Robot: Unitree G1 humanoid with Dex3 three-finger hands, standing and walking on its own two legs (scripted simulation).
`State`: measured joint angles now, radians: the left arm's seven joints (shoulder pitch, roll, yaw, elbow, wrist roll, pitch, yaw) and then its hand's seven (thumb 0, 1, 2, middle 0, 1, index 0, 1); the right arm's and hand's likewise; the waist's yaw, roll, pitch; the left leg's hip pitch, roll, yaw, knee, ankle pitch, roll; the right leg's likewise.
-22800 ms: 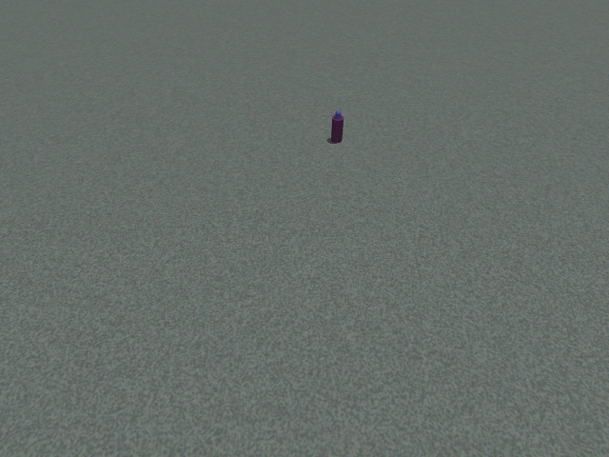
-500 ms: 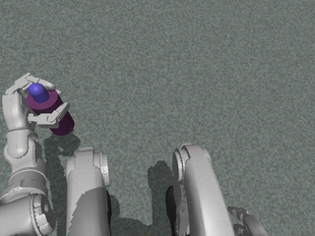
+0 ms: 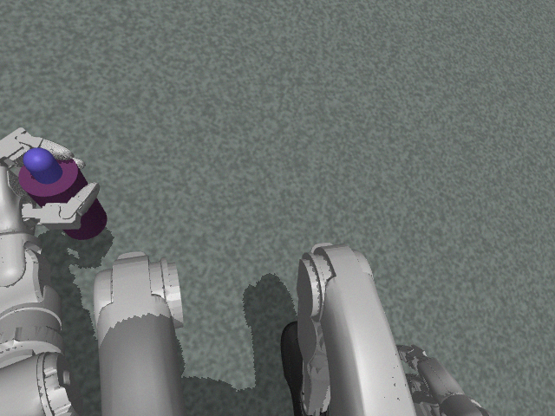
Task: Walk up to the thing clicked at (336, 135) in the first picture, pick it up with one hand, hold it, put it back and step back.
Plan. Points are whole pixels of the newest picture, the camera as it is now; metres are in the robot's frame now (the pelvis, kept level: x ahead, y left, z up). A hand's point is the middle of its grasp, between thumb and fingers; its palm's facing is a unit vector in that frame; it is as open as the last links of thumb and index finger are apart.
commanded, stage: crouch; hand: left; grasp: from the side
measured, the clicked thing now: (64, 193) +0.41 +0.28 -0.10
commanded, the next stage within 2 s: lower in 0.10 s
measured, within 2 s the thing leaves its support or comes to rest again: neither
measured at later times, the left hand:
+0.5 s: hand (76, 197) +0.42 +0.27 -0.13, palm faces +0.24 -0.97 -0.01, open 7.6 cm
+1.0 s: hand (81, 201) +0.42 +0.27 -0.17, palm faces +0.26 -0.96 +0.00, open 7.6 cm
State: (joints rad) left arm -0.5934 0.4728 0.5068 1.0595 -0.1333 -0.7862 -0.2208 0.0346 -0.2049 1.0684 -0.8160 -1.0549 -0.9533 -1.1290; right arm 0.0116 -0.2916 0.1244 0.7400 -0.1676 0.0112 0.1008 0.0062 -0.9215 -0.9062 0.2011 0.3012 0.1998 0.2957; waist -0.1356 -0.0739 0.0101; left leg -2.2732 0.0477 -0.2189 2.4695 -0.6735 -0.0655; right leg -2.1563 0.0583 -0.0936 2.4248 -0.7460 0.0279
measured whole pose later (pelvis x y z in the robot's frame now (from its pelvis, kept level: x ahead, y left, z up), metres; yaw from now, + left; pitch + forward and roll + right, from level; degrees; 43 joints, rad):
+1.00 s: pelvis -0.01 +0.01 -0.03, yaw -6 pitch +16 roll -13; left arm -0.59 0.70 0.54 1.28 -0.14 -0.96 -0.13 0.03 -0.21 1.07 -0.82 -1.04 -0.96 -1.12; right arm -0.12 -0.35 0.37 0.62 -0.29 0.02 0.14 0.00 -0.92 -0.90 0.20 0.30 0.20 0.30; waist -0.22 -0.21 0.22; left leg -2.24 0.03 -0.36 2.61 -0.68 -0.06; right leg -2.08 0.11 -0.19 2.46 -0.70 0.06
